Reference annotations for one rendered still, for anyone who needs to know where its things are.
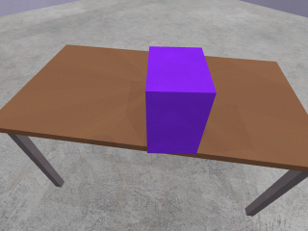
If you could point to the carton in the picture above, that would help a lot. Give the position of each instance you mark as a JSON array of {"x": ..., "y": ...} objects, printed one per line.
[{"x": 179, "y": 95}]

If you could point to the table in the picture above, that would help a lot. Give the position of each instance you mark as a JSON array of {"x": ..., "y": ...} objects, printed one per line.
[{"x": 96, "y": 95}]

